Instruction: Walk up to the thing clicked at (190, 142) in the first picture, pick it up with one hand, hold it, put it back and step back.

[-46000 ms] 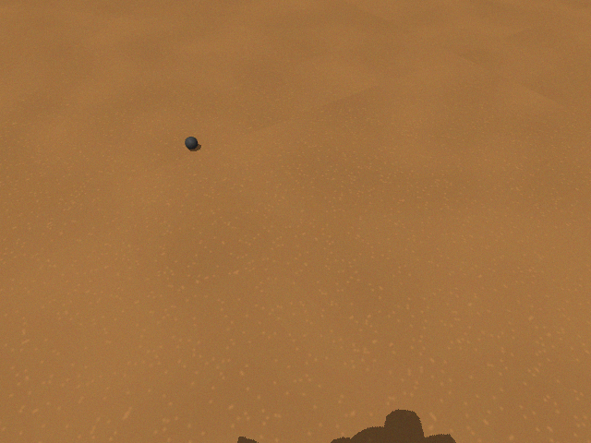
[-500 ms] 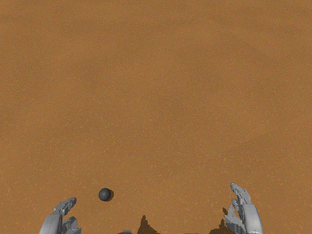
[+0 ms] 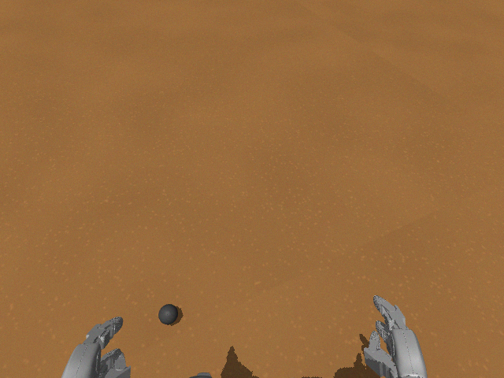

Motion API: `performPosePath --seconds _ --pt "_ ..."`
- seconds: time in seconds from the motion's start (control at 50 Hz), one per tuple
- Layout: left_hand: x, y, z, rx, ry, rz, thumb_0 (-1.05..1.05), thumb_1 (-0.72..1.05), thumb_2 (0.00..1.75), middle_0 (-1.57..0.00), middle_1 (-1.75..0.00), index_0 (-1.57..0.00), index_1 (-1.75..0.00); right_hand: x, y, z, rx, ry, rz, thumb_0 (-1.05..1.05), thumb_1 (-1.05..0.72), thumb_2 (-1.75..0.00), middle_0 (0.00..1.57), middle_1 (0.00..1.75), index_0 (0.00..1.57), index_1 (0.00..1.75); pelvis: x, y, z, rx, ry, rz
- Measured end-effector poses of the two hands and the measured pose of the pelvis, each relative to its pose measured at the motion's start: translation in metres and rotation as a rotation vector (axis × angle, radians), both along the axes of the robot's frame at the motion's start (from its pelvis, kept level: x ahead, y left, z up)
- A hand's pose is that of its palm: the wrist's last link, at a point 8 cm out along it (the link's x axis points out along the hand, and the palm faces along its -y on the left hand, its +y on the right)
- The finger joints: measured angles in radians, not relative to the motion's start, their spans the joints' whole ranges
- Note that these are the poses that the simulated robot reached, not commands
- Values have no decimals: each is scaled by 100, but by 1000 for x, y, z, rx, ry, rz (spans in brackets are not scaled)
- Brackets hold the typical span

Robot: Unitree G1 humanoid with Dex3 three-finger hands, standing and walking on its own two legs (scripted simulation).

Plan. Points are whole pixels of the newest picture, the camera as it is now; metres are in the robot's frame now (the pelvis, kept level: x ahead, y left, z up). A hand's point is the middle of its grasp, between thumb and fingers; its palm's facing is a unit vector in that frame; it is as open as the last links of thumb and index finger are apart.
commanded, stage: home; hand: left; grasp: from above
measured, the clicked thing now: (168, 314) +0.46 +0.25 -0.68
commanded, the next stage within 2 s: stand in 0.54 s
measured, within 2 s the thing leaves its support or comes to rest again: neither
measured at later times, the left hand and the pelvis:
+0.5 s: hand (127, 373) +0.16 +0.18 -0.05, palm faces +0.04 -0.98 -0.20, open 7.4 cm; pelvis +0.00 +0.00 +0.00, yaw +0 degrees
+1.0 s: hand out of the picture +0.09 +0.24 -0.10, palm faces +0.03 -0.94 -0.33, open 7.4 cm; pelvis -0.01 +0.01 +0.04, yaw +0 degrees
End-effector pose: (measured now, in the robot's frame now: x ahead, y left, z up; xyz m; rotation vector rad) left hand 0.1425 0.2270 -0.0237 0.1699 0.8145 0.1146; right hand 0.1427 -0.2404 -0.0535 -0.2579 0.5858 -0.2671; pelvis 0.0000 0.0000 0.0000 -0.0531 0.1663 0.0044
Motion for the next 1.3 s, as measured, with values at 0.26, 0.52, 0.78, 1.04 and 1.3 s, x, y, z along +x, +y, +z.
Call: performPosePath --seconds 0.26,0.52,0.78,1.04,1.3 --pt "4 3 0 4 4 -4 1 91 90 -20 -31 -20 -30 3 2 0 2 8 1 2 -90 -90 20 30 20 29 3 3 1 0 3 -1" --pt "2 -1 0 0 3 1 1 91 90 -20 -31 -20 -30 1 -1 -2 10 15 4 2 -90 -90 20 30 20 29 2 -1 0 3 2 0" --pt "-4 20 -26 115 27 -26 1 91 90 -21 -31 -20 -30 -18 -16 -17 -20 330 131 1 -90 -90 20 30 20 29 -10 -3 20 48 -123 -2" --pt "-68 59 -43 119 276 75 1 91 90 -20 -30 -20 -30 -70 -22 -10 28 535 10 1 -90 -90 20 30 20 29 -6 11 49 43 -208 1" --pt "-112 72 -43 105 420 119 1 91 90 -20 -30 -20 -30 -90 -7 -10 65 602 -31 1 -90 -90 20 30 20 30 -12 23 61 54 -254 -1"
